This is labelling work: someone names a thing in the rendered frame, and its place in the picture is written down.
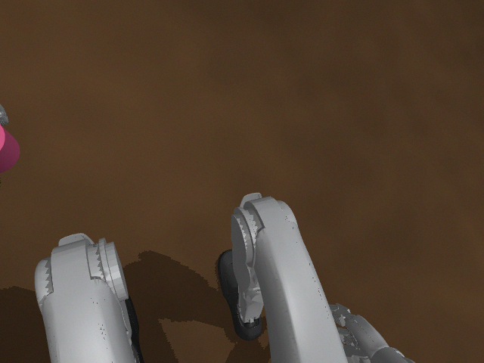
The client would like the right robot arm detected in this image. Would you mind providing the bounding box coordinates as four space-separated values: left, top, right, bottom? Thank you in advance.
371 347 415 363

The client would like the right robot foot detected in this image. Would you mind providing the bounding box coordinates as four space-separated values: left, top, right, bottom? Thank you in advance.
218 250 262 341

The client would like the tin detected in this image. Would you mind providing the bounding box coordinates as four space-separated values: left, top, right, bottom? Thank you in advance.
0 124 20 173

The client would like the left robot foot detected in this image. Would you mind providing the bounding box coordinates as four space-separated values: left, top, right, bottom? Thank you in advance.
125 296 144 363

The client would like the right robot hand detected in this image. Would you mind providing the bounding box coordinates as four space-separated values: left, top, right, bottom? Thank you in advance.
328 303 389 363

